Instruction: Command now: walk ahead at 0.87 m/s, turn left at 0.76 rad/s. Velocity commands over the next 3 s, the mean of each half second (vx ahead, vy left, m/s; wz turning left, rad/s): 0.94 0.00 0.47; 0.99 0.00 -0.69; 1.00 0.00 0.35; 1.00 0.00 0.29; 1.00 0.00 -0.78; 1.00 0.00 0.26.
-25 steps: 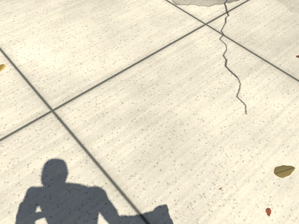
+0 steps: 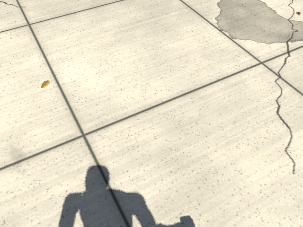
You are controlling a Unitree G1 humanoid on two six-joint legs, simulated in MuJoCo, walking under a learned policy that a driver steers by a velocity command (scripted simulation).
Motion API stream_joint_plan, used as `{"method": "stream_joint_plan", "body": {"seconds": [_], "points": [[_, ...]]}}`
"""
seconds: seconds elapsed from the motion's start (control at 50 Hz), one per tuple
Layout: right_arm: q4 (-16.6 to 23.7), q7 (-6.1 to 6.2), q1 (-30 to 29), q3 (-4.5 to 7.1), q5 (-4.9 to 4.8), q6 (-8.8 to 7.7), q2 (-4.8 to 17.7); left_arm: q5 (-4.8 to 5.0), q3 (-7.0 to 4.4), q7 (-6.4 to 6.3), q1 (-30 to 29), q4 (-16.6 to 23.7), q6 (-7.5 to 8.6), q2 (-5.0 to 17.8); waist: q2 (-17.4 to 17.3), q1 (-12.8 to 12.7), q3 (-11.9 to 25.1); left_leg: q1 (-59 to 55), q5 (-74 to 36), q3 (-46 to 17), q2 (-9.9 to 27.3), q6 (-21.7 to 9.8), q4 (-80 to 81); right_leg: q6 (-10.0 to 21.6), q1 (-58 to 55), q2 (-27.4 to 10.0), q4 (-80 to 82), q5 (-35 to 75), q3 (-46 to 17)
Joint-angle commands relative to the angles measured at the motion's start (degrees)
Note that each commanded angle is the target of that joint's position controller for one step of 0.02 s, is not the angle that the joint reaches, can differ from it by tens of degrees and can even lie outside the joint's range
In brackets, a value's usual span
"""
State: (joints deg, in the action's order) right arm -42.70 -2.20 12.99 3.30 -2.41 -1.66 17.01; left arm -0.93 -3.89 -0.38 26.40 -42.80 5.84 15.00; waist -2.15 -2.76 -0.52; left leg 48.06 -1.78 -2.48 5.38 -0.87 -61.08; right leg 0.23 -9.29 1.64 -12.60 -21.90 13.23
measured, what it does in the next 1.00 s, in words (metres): walks ahead: left foot, then right foot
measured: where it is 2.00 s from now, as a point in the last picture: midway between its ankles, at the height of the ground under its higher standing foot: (146, 53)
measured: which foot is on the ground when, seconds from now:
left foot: up 0.00-0.14, down 0.16-0.68, up 0.70-1.00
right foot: down 0.00-0.18, up 0.20-0.64, down 0.66-1.00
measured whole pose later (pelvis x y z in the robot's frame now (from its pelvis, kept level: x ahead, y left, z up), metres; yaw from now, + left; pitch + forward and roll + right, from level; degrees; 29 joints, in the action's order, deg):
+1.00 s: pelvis +0.86 +0.10 +0.01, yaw -9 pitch +0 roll +0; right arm -31.6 0.0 1.5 -0.7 1.0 -7.7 15.4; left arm 2.2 -2.5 0.1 24.1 -42.9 4.2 14.9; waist -1.4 -5.6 -2.3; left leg 39.0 -5.4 -9.7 4.1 3.2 -35.8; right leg 7.3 2.4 10.0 -22.1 -17.8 -13.1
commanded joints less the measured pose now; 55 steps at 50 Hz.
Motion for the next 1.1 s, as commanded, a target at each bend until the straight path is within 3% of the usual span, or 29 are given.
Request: {"method": "stream_joint_plan", "body": {"seconds": [0.02,0.08,0.1,0.14,0.16,0.18,0.2,0.22,0.24,0.26,0.32,0.38,0.44,0.56,0.6,0.64,0.66,0.68,0.7,0.72,0.74,0.76,0.78,0.84,0.9,0.94,1.04,1.08,1.1], "points": [[6.29,-1.44,-8.98,-0.44,0.01,-1.21,1.31,0.27,-1.51,-0.57,-4.44,2.95,1.10,7.55,3.47,0.08,-12.05,-0.14,-4.71,4.41,0.15,-2.05,9.15,2.70,10.31,-14.44,9.39,24.01,0.00],[8.45,-2.68,-11.19,-0.20,-0.79,-1.68,2.12,0.21,-2.07,-1.43,-4.22,1.71,-0.27,11.46,6.15,1.71,-9.32,-9.32,-0.76,11.76,-4.64,-5.88,16.20,0.68,5.54,-15.15,2.57,61.20,3.24],[8.58,-2.55,-8.85,0.49,-1.34,-1.45,3.63,0.33,-2.43,-1.89,-4.42,1.54,-1.13,13.30,8.78,3.91,-6.34,-12.98,2.58,13.75,-7.17,-6.98,15.87,0.54,2.36,-15.61,-2.73,76.48,3.50],[6.45,-1.89,5.84,3.06,-1.74,0.21,9.03,1.25,-3.24,-1.85,-8.71,2.90,-2.36,16.65,13.17,13.09,2.23,-30.54,10.43,13.85,-10.01,-9.97,13.80,1.94,3.56,-17.41,-21.91,93.66,2.75],[3.28,-0.98,19.13,5.65,-1.10,1.19,14.01,1.77,-3.11,-1.21,-11.66,4.28,-1.94,16.36,10.70,19.36,8.30,-50.03,10.93,9.72,-10.63,-12.43,18.15,2.93,13.03,-15.68,-38.55,85.75,0.95],[0.72,0.31,24.03,6.00,-1.33,2.17,14.75,1.54,-1.06,-0.43,-13.51,4.25,-0.53,9.21,-0.84,19.72,5.55,-61.14,13.38,0.63,-7.30,-14.34,21.99,0.95,30.02,-6.33,-63.17,28.73,-0.58],[3.64,0.31,16.61,5.35,0.75,0.61,16.86,2.22,2.01,0.34,-5.85,8.83,2.18,-0.46,-17.40,6.75,10.09,-71.56,32.91,-33.72,4.56,-26.03,32.36,-0.63,53.79,3.41,-83.65,-11.32,-11.63],[5.93,0.04,15.43,3.96,1.43,-0.91,11.47,2.71,2.01,0.65,-12.55,11.36,4.89,5.16,-7.54,10.75,13.85,-68.88,45.78,-47.94,8.09,-25.46,44.86,2.49,57.64,1.70,-82.01,-5.73,-22.70],[5.49,-0.18,15.50,3.29,2.13,-2.16,8.86,4.49,1.20,0.70,-16.70,12.88,5.56,7.93,-0.77,9.18,7.01,-61.39,46.05,-46.30,8.95,-21.91,49.79,4.03,58.00,-0.75,-76.52,-1.17,-22.20],[5.51,-0.60,11.94,2.74,2.06,-3.02,7.46,3.89,1.33,0.30,-15.51,11.72,5.29,7.23,8.48,4.80,2.14,-51.47,40.70,-40.81,7.76,-19.39,50.14,4.27,54.20,-4.01,-70.05,3.02,-21.64],[7.01,0.36,2.10,1.37,3.01,-3.62,4.30,2.59,0.95,0.28,-7.86,6.96,1.44,7.30,3.12,-1.13,-2.56,-33.07,28.87,-23.06,1.83,-16.51,50.37,1.58,45.60,-10.72,-62.66,8.58,-19.94],[4.21,0.89,5.54,0.81,2.54,-5.03,4.53,1.45,1.95,-0.35,-13.27,8.08,-1.01,4.93,0.53,1.74,-6.24,-27.03,16.77,-10.61,-0.92,-14.05,52.02,-0.99,48.77,-12.37,-55.78,17.35,-16.53],[2.24,1.60,9.13,0.07,2.53,-5.85,4.23,1.78,2.46,-0.18,-21.94,9.69,-0.35,4.63,0.32,6.61,-7.38,-30.76,8.75,-2.41,-2.44,-10.30,53.41,-1.10,50.69,-10.90,-40.94,30.81,-14.16],[-2.00,2.65,13.38,-0.25,3.12,-5.35,6.33,3.71,2.24,4.22,-30.25,11.37,2.00,3.82,0.06,9.86,-7.88,-49.70,-10.84,5.83,1.59,-3.20,54.72,2.72,49.77,-3.44,-18.95,40.61,-9.66],[-1.31,3.61,10.97,0.39,4.01,-4.22,9.57,3.82,1.46,5.32,-26.43,10.95,2.01,5.33,-4.07,6.32,-3.39,-57.15,-39.28,8.40,3.46,-1.15,47.72,4.67,45.66,0.42,-19.08,35.68,-6.36],[-0.50,4.87,8.02,1.20,5.87,-2.51,11.47,4.19,-0.49,5.00,-15.10,9.26,0.41,9.56,-7.79,-1.31,3.23,-61.49,-65.84,9.34,5.27,-0.13,31.54,6.54,36.36,4.22,-23.01,25.07,-3.70],[0.78,5.02,4.14,1.58,6.39,-1.80,12.62,4.27,-2.03,4.19,-1.08,5.67,-0.66,12.96,-7.48,-8.11,9.25,-56.70,-69.93,8.88,5.51,-0.27,16.42,8.52,22.33,3.93,-25.64,22.47,-6.20],[2.40,4.80,-0.88,1.40,5.75,-2.07,11.82,3.88,-2.75,3.02,12.04,2.49,-1.82,15.13,-0.05,-15.17,12.39,-42.81,-51.99,10.09,0.86,-0.08,-7.69,10.63,4.62,0.70,-22.83,22.74,-13.08],[5.41,3.24,7.88,-2.00,4.40,-4.12,-1.65,2.63,-2.75,2.89,9.37,2.03,-1.39,17.01,29.21,-4.13,15.52,-5.78,32.72,1.43,-12.09,5.63,-38.50,24.28,-20.79,-12.48,-22.83,9.22,-42.29],[7.36,1.58,7.20,-2.67,1.06,-7.20,4.00,1.49,-2.32,2.48,6.82,4.16,-1.25,12.82,16.85,-5.71,24.84,-0.19,28.89,-8.47,-11.24,1.36,-37.36,25.95,-22.93,-16.88,-7.26,-20.36,-64.62],[9.37,1.09,-0.79,-1.97,-0.41,-8.43,6.79,0.68,-1.89,1.89,5.24,5.26,-1.02,10.30,8.90,-6.20,15.57,0.53,24.81,-8.76,-8.33,-1.42,-31.11,21.41,-14.46,-15.68,-2.57,-20.16,-62.38],[11.03,0.99,-3.69,-2.36,0.36,-8.96,6.00,0.53,-1.35,2.43,1.52,5.07,-0.57,9.11,-2.63,-1.73,6.97,-1.90,21.76,-7.57,-6.33,-3.03,-23.49,19.33,-1.55,-14.08,-0.05,-14.16,-58.39],[10.35,1.28,-3.71,-2.40,2.12,-8.73,5.29,0.76,-1.04,2.58,-2.60,6.09,0.02,8.41,-5.32,1.18,3.80,-5.92,20.42,-7.68,-4.58,-3.20,-17.50,19.24,7.62,-11.43,0.08,-8.56,-53.94],[9.21,2.05,-0.22,-1.91,3.53,-6.66,5.78,1.68,-0.91,1.86,-8.80,7.42,-0.33,8.26,-1.18,5.97,-3.21,-11.37,18.70,-6.59,-1.59,0.16,-7.72,19.80,23.58,-4.61,2.41,2.84,-43.18],[13.09,2.64,-9.09,-2.71,4.76,-6.30,3.88,2.84,-0.94,0.50,-8.09,6.24,-0.38,8.63,1.22,3.19,-7.17,-17.03,8.33,-2.07,-2.73,3.66,10.42,17.98,35.33,-0.19,2.89,11.43,-35.32],[14.79,2.44,-14.00,-3.38,4.25,-6.49,1.25,3.25,-1.30,-0.02,-6.33,4.65,-0.81,9.46,4.29,-0.04,-5.96,-25.61,-3.57,0.29,-4.93,4.68,22.68,14.51,39.34,1.76,1.84,11.16,-31.95],[15.68,2.01,-18.35,-1.68,1.58,-7.14,4.43,3.09,-1.01,-0.21,0.46,-0.21,-1.31,8.16,8.17,-4.89,-4.30,-21.95,-9.38,-0.18,-3.81,2.84,34.59,11.69,17.76,-4.72,-3.87,16.28,-33.63],[14.93,1.97,-13.62,-0.13,1.28,-7.33,6.86,1.64,-1.31,-0.10,0.26,-1.14,-2.16,10.02,9.58,-1.74,-0.87,-23.20,-0.84,3.05,-6.01,-0.78,34.18,10.47,7.35,-7.80,-10.83,43.27,-32.10],[13.07,2.20,-5.29,1.29,0.50,-7.09,9.11,0.22,-1.26,0.18,-1.68,-1.01,-2.56,10.91,10.40,3.46,4.40,-29.64,2.64,5.40,-7.62,-3.32,32.77,9.54,4.16,-7.72,-19.85,60.66,-29.58]]}}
